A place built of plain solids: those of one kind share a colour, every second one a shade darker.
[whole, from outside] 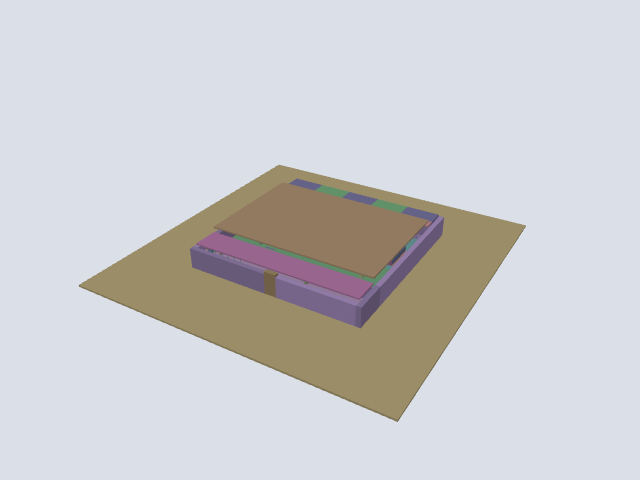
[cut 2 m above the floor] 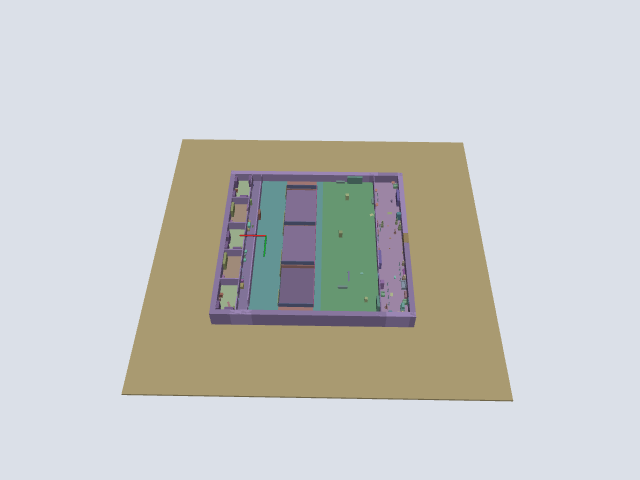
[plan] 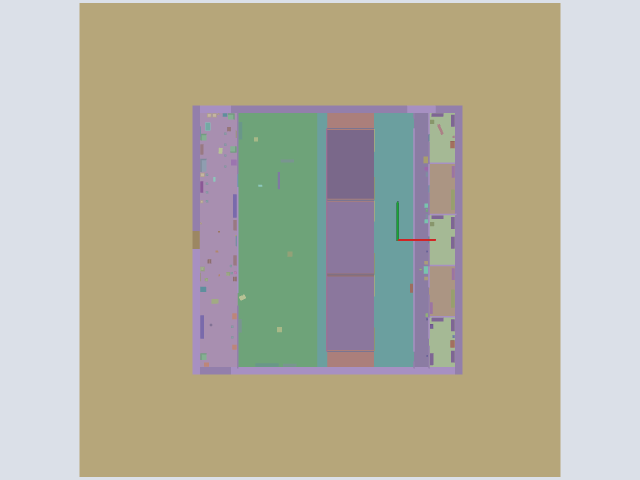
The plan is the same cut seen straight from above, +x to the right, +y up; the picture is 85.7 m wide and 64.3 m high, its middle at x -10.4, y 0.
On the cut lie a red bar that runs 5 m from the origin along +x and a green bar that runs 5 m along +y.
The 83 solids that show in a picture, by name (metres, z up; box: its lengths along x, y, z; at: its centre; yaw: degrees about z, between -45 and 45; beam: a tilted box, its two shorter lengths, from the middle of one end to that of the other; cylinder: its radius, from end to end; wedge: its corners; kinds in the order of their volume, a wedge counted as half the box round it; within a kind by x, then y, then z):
{
 "ground_under_all_1": {"box": [64.45, 63.48, 0.4], "at": [-10.41, 0.0, -0.75]},
 "wall_1": {"box": [1.0, 16.83, 4.22], "at": [-26.98, -9.61, 1.51]},
 "wall_2": {"box": [1.0, 16.83, 4.22], "at": [-26.98, 9.61, 1.51]},
 "wall_3": {"box": [6.95, 1.0, 4.22], "at": [-24.0, -17.53, 1.51]},
 "wall_4": {"box": [6.95, 1.0, 4.22], "at": [-24.0, 17.53, 1.51]},
 "wall_5": {"box": [0.2, 8.43, 4.22], "at": [-21.43, -13.01, 1.51]},
 "wall_6": {"box": [0.2, 14.2, 4.22], "at": [-21.43, 0.0, 1.51]},
 "wall_7": {"box": [0.2, 8.43, 4.22], "at": [-21.43, 13.01, 1.51]},
 "wall_8": {"box": [25.42, 1.0, 4.22], "at": [-9.62, -17.53, 1.51]},
 "wall_9": {"box": [25.42, 1.0, 4.22], "at": [-9.62, 17.53, 1.51]},
 "wall_10": {"box": [0.2, 29.94, 4.22], "at": [2.19, 0.0, 1.51]},
 "wall_11": {"box": [3.8, 1.0, 4.22], "at": [3.19, -17.53, 1.51]},
 "wall_12": {"box": [3.8, 1.0, 4.22], "at": [3.19, 17.53, 1.51]},
 "wall_13": {"box": [0.2, 3.05, 4.22], "at": [4.19, -15.7, 1.51]},
 "wall_14": {"box": [0.2, 5.9, 4.22], "at": [4.19, -10.28, 1.51]},
 "wall_15": {"box": [0.2, 3.05, 4.22], "at": [4.19, -8.85, 1.51]},
 "wall_16": {"box": [0.2, 3.05, 4.22], "at": [4.19, -4.85, 1.51]},
 "wall_17": {"box": [0.2, 3.05, 4.22], "at": [4.19, -2.0, 1.51]},
 "wall_18": {"box": [0.2, 3.05, 4.22], "at": [4.19, 2.0, 1.51]},
 "wall_19": {"box": [0.2, 3.05, 4.22], "at": [4.19, 4.85, 1.51]},
 "wall_20": {"box": [0.2, 3.05, 4.22], "at": [4.19, 8.85, 1.51]},
 "wall_21": {"box": [0.2, 3.05, 4.22], "at": [4.19, 11.7, 1.51]},
 "wall_22": {"box": [0.2, 3.05, 4.22], "at": [4.19, 15.7, 1.51]},
 "wall_23": {"box": [5.4, 1.0, 4.22], "at": [5.99, -17.53, 1.51]},
 "wall_24": {"box": [3.8, 0.2, 4.22], "at": [5.99, -10.28, 1.51]},
 "wall_25": {"box": [3.8, 0.2, 4.22], "at": [5.99, -3.42, 1.51]},
 "wall_26": {"box": [3.8, 0.2, 4.22], "at": [5.99, 3.42, 1.51]},
 "wall_27": {"box": [3.8, 0.2, 4.22], "at": [5.99, 10.28, 1.51]},
 "wall_28": {"box": [5.4, 1.0, 4.22], "at": [5.99, 17.53, 1.51]},
 "wall_29": {"box": [1.0, 8.65, 4.22], "at": [8.19, -13.7, 1.51]},
 "wall_30": {"box": [1.0, 8.65, 4.22], "at": [8.19, -6.85, 1.51]},
 "wall_31": {"box": [1.0, 8.65, 4.22], "at": [8.19, 0.0, 1.51]},
 "wall_32": {"box": [1.0, 8.65, 4.22], "at": [8.19, 6.85, 1.51]},
 "wall_33": {"box": [1.0, 8.65, 4.22], "at": [8.19, 13.7, 1.51]},
 "floor_yard_1": {"box": [10.65, 34.25, 1.44], "at": [-16.11, 0.0, 0.12]},
 "floor_walkway_1": {"box": [1.35, 34.25, 1.44], "at": [-10.11, 0.0, 0.12]},
 "floor_walkway_2": {"box": [5.35, 34.25, 1.44], "at": [-0.48, 0.0, 0.12]},
 "floor_lobby_1": {"box": [5.15, 34.25, 1.44], "at": [-24.0, 0.0, 0.12]},
 "ceil_hall_1": {"box": [23.62, 34.25, 0.3], "at": [-9.62, 0.0, 5.54]},
 "floor_plot_1": {"box": [6.27, 9.85, 1.19], "at": [-6.29, -9.8, -0.01]},
 "floor_plot_2": {"box": [6.27, 9.6, 1.44], "at": [-6.29, 0.33, 0.12]},
 "floor_plot_3": {"box": [6.27, 9.2, 0.6], "at": [-6.29, 10.12, -0.3]},
 "floor_store_1": {"box": [3.6, 6.85, 1.44], "at": [5.99, -13.7, 0.12]},
 "floor_store_2": {"box": [3.6, 6.85, 1.44], "at": [5.99, 0.0, 0.12]},
 "floor_store_3": {"box": [3.6, 6.85, 1.44], "at": [5.99, 13.7, 0.12]},
 "floor_back_corridor_1": {"box": [2.0, 34.25, 1.44], "at": [3.19, 0.0, 0.12]},
 "floor_changing_1": {"box": [3.6, 6.85, 1.44], "at": [5.99, -6.85, 0.12]},
 "floor_changing_2": {"box": [3.6, 6.85, 1.44], "at": [5.99, 6.85, 0.12]},
 "ceil_lobby_1": {"box": [5.15, 34.25, 0.3], "at": [-24.0, 0.0, 4.39]},
 "floor_baulk_1": {"box": [6.27, 2.4, 1.44], "at": [-6.29, -15.93, 0.12]},
 "floor_baulk_2": {"box": [6.27, 0.4, 1.44], "at": [-6.29, -4.67, 0.12]},
 "floor_baulk_3": {"box": [6.27, 0.4, 1.44], "at": [-6.29, 5.33, 0.12]},
 "floor_baulk_4": {"box": [6.27, 2.4, 1.44], "at": [-6.29, 15.93, 0.12]},
 "ceil_store_1": {"box": [3.6, 6.85, 0.3], "at": [5.99, -13.7, 4.24]},
 "ceil_store_2": {"box": [3.6, 6.85, 0.3], "at": [5.99, 0.0, 4.24]},
 "ceil_store_3": {"box": [3.6, 6.85, 0.3], "at": [5.99, 13.7, 4.24]},
 "ceil_changing_1": {"box": [3.6, 6.85, 0.3], "at": [5.99, -6.85, 4.24]},
 "ceil_changing_2": {"box": [3.6, 6.85, 0.3], "at": [5.99, 6.85, 4.24]},
 "shelves_store_1": {"box": [0.5, 1.6, 2.0], "at": [4.57, -15.97, 1.84]},
 "shelves_store_2": {"box": [1.6, 0.5, 2.0], "at": [5.34, 3.04, 1.84]},
 "shelves_store_3": {"box": [1.6, 0.5, 2.0], "at": [5.34, 16.75, 1.84]},
 "shelves_store_4": {"box": [0.5, 1.6, 2.0], "at": [7.41, -15.62, 1.84]},
 "shelves_store_5": {"box": [0.5, 1.6, 2.0], "at": [7.41, -11.43, 1.84]},
 "shelves_store_6": {"box": [0.5, 1.6, 2.0], "at": [7.41, -0.38, 1.84]},
 "shelves_store_7": {"box": [0.5, 1.6, 2.0], "at": [7.41, 2.27, 1.84]},
 "shelves_store_8": {"box": [0.5, 1.6, 2.0], "at": [7.41, 15.97, 1.84]},
 "door_leaf_1": {"box": [0.97, 2.4, 4.71], "at": [-27.0, 0.0, 1.75]},
 "rail_far_1": {"box": [0.12, 29.97, 2.49], "at": [-9.49, 0.0, 0.65]},
 "rail_baulk_1": {"box": [6.27, 0.12, 2.49], "at": [-6.3, -14.93, 0.65]},
 "rail_baulk_2": {"box": [6.27, 0.12, 2.49], "at": [-6.3, -4.67, 0.65]},
 "rail_baulk_3": {"box": [6.27, 0.12, 2.49], "at": [-6.3, 5.33, 0.65]},
 "rail_baulk_4": {"box": [6.27, 0.12, 2.49], "at": [-6.3, 14.93, 0.65]},
 "lockers_lobby_1": {"box": [0.5, 3.15, 1.8], "at": [-26.2, -11.65, 1.74]},
 "lockers_lobby_2": {"box": [0.5, 3.15, 1.8], "at": [-21.81, 4.55, 1.74]},
 "lockers_hall_1": {"box": [0.5, 2.35, 1.8], "at": [-21.05, 14.65, 1.74]},
 "lockers_hall_2": {"box": [3.15, 0.5, 1.8], "at": [-17.48, -16.75, 1.74]},
 "lockers_changing_1": {"box": [0.5, 2.45, 1.8], "at": [7.41, -7.85, 1.74]},
 "lockers_changing_2": {"box": [0.5, 2.75, 1.8], "at": [7.41, 5.4, 1.74]},
 "bench_lobby_1": {"box": [0.45, 1.4, 0.46], "at": [-26.23, 12.12, 1.06]},
 "bench_lobby_2": {"box": [0.45, 1.4, 0.46], "at": [-21.79, -2.73, 1.06]},
 "bench_lobby_3": {"box": [0.45, 1.4, 0.46], "at": [-21.79, 1.98, 1.06]},
 "sofa_lobby_1": {"box": [0.86, 1.75, 0.33], "at": [-26.02, 10.0, 1.1]},
 "bench_hall_1": {"box": [1.8, 0.42, 0.46], "at": [-14.77, 10.58, 1.06]}
}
